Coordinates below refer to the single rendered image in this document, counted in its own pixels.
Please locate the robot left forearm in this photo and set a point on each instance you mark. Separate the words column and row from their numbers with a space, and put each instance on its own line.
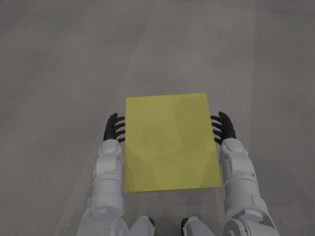
column 106, row 187

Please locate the carton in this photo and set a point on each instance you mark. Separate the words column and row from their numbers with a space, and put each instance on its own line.
column 169, row 144

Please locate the robot right forearm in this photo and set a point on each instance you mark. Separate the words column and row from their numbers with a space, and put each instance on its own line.
column 242, row 195

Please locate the robot left upper arm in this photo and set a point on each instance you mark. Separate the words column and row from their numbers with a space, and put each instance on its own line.
column 111, row 226

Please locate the robot left hand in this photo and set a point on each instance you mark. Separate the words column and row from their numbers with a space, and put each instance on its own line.
column 110, row 129

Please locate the robot right upper arm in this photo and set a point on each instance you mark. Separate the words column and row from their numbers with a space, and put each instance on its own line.
column 243, row 227

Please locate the robot left thigh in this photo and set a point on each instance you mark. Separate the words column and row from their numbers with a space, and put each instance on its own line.
column 142, row 228

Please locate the right robot shin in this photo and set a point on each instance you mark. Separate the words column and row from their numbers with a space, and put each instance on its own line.
column 192, row 218

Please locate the robot right hand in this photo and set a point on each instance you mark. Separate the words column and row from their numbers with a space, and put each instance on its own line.
column 226, row 128

